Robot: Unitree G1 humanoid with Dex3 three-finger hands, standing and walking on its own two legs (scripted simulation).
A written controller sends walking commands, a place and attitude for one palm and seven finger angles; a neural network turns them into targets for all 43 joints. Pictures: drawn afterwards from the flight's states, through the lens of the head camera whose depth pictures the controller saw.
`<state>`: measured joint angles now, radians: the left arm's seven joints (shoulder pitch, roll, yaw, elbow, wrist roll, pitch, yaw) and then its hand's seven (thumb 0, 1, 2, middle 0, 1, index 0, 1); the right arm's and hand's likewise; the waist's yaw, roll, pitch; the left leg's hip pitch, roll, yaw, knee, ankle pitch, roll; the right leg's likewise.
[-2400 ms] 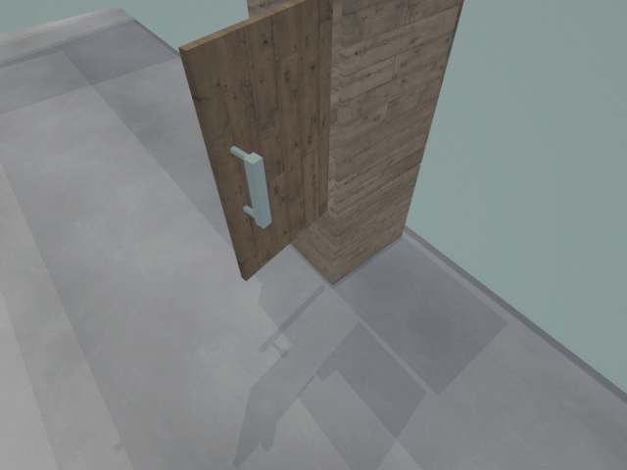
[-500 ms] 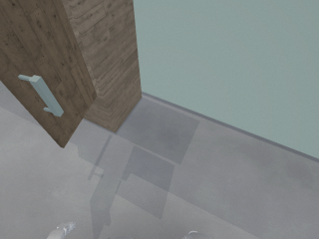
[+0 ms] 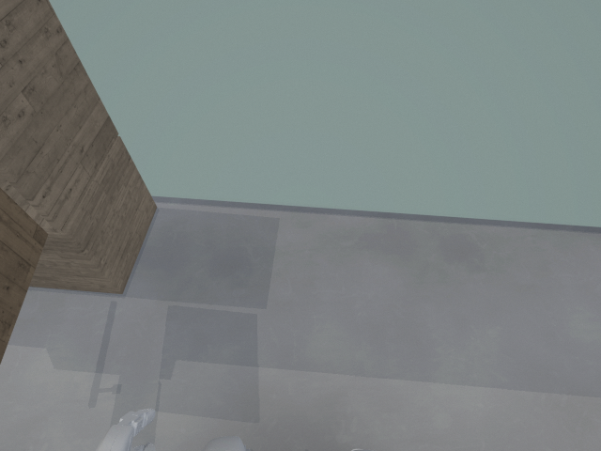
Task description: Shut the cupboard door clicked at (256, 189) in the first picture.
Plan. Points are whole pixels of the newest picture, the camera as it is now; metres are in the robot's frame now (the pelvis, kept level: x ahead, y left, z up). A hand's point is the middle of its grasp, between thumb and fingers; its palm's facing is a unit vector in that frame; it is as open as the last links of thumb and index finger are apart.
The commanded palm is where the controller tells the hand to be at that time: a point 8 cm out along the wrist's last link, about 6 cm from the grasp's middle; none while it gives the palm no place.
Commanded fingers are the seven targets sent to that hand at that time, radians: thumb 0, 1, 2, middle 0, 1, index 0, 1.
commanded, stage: walk around to get in front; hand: left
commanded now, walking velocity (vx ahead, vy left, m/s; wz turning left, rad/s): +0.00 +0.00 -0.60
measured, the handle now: out of the picture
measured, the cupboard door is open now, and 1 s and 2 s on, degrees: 100 100 100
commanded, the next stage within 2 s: none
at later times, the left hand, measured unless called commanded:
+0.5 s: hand (209, 418) +0.18 +0.15 -0.15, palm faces -0.28 -0.92 -0.28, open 7.4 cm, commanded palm none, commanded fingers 0.00 0.90 0.90 -0.20 -0.30 -0.20 -0.30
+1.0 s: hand (284, 378) +0.24 +0.04 -0.15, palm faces -0.57 -0.78 -0.26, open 7.4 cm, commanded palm none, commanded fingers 0.00 0.90 0.90 -0.20 -0.30 -0.20 -0.30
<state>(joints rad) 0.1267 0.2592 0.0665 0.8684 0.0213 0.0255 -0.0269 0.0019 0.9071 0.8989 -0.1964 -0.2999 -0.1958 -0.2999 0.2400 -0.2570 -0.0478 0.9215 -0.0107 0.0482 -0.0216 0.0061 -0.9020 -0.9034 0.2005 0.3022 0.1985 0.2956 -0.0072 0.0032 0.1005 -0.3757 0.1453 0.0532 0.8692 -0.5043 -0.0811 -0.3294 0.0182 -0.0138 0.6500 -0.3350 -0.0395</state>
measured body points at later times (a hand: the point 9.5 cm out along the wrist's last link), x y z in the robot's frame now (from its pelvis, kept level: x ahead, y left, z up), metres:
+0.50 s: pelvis +0.01 -0.03 +0.00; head +0.06 -0.05 +0.45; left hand +0.19 +0.20 -0.13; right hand -0.01 -0.30 -0.14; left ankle +0.04 +0.13 -0.71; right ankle -0.03 -0.15 -0.73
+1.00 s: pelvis +0.01 -0.07 +0.00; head +0.06 -0.10 +0.45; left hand +0.27 +0.09 -0.13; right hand -0.10 -0.31 -0.14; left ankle +0.09 +0.07 -0.72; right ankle -0.06 -0.16 -0.73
